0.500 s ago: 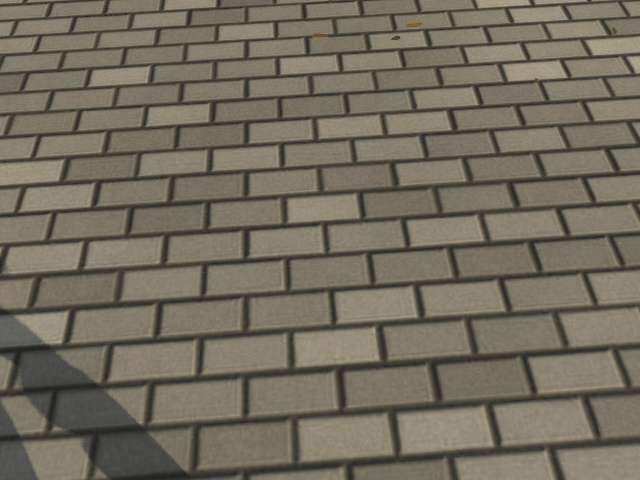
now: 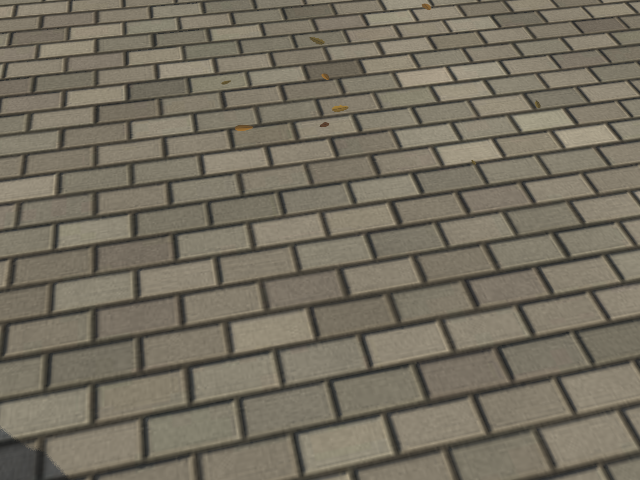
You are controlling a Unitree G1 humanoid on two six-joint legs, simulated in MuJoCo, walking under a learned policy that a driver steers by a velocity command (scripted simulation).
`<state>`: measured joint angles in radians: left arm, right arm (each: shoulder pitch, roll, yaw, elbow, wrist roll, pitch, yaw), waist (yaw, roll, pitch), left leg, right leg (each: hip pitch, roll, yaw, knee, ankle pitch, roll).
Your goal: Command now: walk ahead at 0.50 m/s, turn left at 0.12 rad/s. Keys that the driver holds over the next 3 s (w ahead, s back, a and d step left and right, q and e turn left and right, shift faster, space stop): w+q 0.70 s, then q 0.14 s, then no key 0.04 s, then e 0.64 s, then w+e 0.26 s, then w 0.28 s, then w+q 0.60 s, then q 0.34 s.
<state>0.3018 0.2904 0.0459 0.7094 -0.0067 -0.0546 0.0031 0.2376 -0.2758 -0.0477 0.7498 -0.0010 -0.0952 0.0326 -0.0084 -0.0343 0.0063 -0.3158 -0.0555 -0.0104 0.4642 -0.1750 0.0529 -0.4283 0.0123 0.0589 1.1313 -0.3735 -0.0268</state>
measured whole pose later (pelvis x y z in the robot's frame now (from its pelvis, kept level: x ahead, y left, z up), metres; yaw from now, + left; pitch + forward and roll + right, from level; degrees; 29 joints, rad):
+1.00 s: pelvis +0.45 +0.10 +0.00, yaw +30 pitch +2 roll -1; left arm 0.17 0.32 0.05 0.77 -0.01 -0.04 0.02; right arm 0.15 -0.28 -0.04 0.64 -0.02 -0.03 0.03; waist 0.01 -0.03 0.09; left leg -0.38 -0.07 0.01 0.47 -0.12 0.09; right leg -0.55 -0.09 0.03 1.15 -0.42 0.06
